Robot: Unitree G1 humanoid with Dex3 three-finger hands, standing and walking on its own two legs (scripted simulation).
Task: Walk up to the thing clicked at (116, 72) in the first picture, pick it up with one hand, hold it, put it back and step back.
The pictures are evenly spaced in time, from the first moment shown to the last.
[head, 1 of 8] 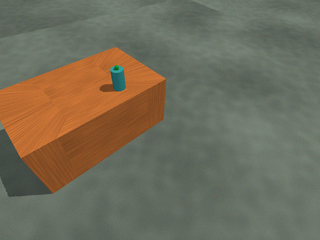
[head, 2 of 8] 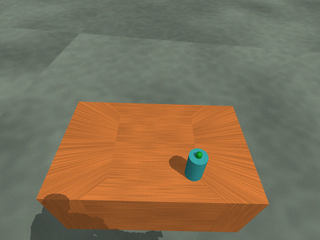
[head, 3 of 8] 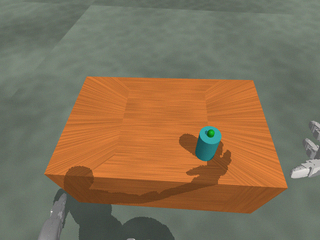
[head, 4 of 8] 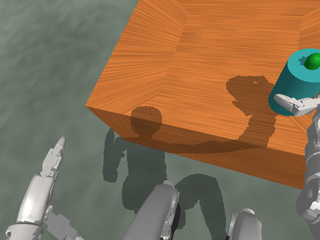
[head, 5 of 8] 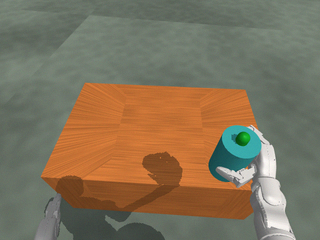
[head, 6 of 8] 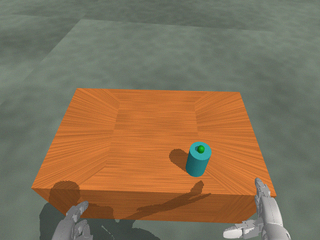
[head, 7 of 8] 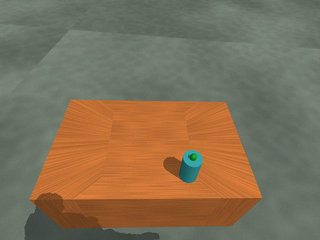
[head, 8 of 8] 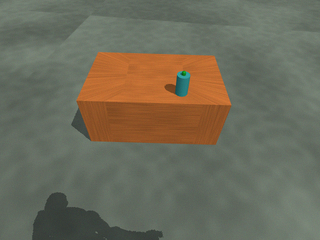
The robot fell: no
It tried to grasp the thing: yes
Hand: right
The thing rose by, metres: 0.29
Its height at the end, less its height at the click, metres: +0.00
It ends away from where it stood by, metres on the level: 0.03
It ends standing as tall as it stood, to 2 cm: yes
